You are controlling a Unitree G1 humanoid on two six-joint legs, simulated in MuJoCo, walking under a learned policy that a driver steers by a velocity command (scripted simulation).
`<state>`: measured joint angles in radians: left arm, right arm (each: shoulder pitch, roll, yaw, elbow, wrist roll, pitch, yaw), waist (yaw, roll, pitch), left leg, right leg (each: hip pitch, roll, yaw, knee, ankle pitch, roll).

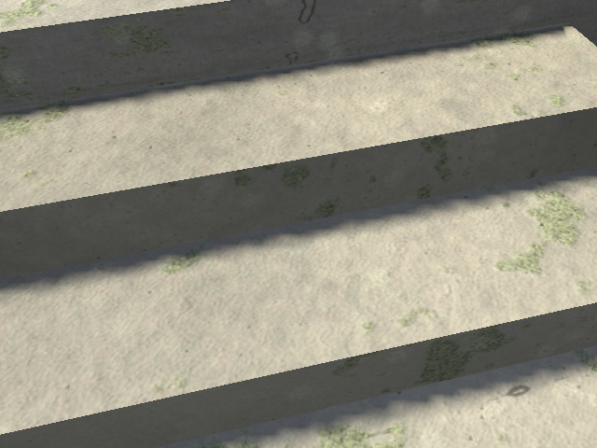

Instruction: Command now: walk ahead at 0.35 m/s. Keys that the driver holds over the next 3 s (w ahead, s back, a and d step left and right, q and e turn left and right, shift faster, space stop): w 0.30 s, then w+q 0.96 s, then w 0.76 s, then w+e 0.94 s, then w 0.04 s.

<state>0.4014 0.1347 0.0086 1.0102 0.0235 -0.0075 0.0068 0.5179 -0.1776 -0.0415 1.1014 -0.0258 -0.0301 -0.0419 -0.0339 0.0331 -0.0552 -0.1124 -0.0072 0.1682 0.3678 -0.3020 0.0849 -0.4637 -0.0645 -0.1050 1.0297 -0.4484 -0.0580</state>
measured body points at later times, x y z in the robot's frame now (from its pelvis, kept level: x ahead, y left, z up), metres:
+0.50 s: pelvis +0.27 -0.20 +0.07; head +0.31 -0.23 +0.51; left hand +0.38 +0.02 -0.06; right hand +0.35 -0.47 -0.08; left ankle +0.13 -0.03 -0.44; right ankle +0.36 -0.29 -0.56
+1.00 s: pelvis +0.58 -0.21 +0.20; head +0.63 -0.24 +0.65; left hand +0.47 +0.00 +0.08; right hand +0.84 -0.34 +0.09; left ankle +0.69 -0.18 -0.39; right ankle +0.40 -0.32 -0.45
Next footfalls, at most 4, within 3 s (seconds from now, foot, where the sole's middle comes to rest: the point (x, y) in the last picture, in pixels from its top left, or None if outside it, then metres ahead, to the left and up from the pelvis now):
0.34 right None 0.40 -0.30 -0.60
0.96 left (395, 286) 0.72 -0.17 -0.42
1.46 right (376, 96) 1.12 -0.17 -0.25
2.04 left None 1.37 0.23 -0.07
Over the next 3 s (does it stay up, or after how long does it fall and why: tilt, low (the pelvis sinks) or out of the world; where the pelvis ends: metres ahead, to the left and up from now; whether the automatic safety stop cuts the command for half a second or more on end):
stays up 1.73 0.26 0.71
